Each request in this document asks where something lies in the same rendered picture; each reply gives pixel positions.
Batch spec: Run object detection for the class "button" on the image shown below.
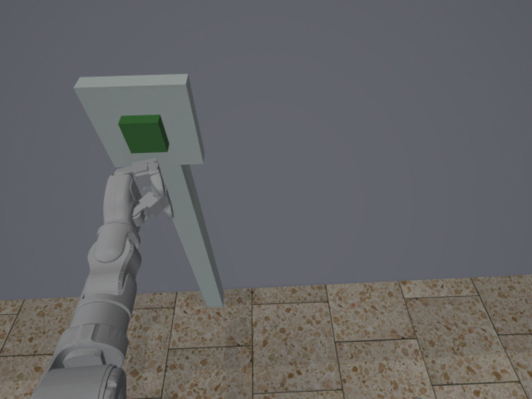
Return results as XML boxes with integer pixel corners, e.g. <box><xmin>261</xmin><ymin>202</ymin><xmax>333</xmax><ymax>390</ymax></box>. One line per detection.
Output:
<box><xmin>118</xmin><ymin>115</ymin><xmax>169</xmax><ymax>153</ymax></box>

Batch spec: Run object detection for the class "robot left upper arm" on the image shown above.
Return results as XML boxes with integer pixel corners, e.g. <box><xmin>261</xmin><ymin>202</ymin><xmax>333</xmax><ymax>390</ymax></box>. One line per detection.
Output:
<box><xmin>33</xmin><ymin>364</ymin><xmax>126</xmax><ymax>399</ymax></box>

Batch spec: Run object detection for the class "robot left hand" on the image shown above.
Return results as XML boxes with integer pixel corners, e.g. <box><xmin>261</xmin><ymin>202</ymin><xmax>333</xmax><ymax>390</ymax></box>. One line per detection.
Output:
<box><xmin>103</xmin><ymin>158</ymin><xmax>174</xmax><ymax>233</ymax></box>

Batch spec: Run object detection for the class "panel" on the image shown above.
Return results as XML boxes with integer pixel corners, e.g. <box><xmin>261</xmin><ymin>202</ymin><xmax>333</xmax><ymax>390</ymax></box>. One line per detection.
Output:
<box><xmin>73</xmin><ymin>74</ymin><xmax>224</xmax><ymax>308</ymax></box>

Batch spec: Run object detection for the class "left robot forearm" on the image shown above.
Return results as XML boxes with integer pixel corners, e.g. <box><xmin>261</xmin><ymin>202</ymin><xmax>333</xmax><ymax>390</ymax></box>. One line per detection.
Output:
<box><xmin>30</xmin><ymin>223</ymin><xmax>141</xmax><ymax>399</ymax></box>

